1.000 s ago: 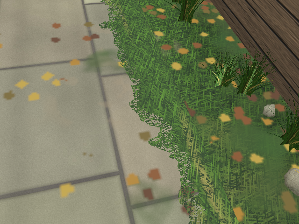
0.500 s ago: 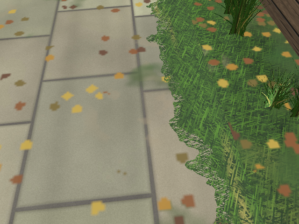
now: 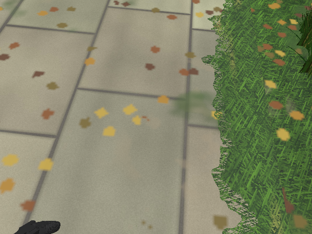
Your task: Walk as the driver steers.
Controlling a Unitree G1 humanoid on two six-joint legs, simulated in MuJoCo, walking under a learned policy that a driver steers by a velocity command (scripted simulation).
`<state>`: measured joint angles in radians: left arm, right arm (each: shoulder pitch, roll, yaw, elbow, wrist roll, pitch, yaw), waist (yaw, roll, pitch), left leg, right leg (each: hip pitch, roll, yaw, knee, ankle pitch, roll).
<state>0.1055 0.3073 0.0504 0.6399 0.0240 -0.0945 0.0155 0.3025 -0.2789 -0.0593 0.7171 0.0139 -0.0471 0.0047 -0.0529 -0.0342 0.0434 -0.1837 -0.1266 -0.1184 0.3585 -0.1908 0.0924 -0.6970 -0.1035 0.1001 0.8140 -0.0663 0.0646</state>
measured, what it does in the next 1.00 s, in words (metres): walks ahead, turning left: right foot, then left foot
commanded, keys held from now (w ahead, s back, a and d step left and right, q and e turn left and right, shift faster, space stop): q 0.06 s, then no key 0.02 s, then q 0.92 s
